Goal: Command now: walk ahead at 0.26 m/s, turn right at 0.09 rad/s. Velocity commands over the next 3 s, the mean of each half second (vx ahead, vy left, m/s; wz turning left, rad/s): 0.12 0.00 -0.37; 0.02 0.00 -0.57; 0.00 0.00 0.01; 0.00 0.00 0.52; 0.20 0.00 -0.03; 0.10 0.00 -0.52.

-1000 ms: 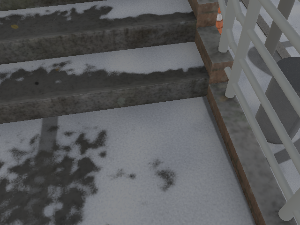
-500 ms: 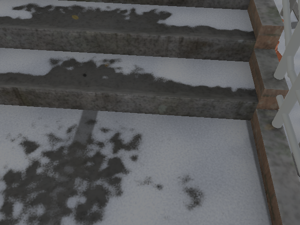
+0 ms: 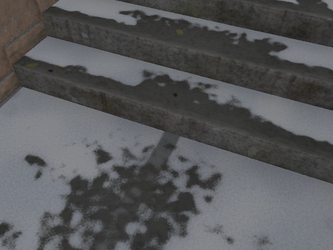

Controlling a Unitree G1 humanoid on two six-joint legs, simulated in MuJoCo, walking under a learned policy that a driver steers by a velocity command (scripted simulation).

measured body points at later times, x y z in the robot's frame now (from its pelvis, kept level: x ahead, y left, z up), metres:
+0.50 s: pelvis +0.11 -0.02 -0.01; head +0.15 -0.04 +0.44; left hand +0.29 +0.22 -0.12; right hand +0.14 -0.29 -0.14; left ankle +0.02 +0.10 -0.65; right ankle +0.17 -0.10 -0.73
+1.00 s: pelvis +0.16 +0.02 +0.01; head +0.19 +0.02 +0.46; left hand +0.41 +0.20 -0.11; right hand +0.13 -0.28 -0.08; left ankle +0.22 +0.10 -0.73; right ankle +0.14 -0.08 -0.69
